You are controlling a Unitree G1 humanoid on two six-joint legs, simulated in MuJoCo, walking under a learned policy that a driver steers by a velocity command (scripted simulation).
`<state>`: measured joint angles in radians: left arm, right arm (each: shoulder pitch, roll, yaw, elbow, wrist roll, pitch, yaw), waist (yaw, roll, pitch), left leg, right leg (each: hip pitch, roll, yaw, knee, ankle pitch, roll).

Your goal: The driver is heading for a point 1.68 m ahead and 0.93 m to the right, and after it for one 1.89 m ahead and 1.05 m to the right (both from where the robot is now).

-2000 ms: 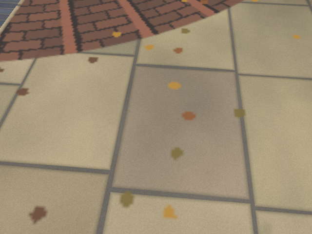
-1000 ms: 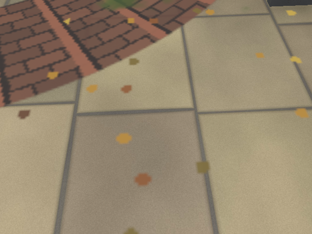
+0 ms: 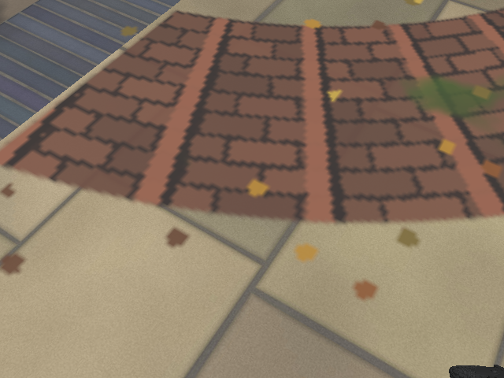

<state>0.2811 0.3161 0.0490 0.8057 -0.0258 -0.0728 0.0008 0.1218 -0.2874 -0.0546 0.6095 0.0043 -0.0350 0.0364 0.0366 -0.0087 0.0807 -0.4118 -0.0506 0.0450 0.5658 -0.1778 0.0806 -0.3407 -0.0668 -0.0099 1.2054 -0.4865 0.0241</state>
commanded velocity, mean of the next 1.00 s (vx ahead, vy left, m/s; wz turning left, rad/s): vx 0.07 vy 0.00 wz -0.43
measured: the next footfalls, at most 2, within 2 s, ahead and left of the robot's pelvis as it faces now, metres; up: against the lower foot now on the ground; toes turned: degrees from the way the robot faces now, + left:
right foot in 0.40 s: +0.23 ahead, -0.15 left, +0.00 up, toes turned -12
left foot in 0.82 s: +0.28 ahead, +0.08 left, +0.00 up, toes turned -30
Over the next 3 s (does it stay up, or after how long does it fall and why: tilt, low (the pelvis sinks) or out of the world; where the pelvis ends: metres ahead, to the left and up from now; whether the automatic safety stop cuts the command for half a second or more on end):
stays up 0.43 -0.08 -0.01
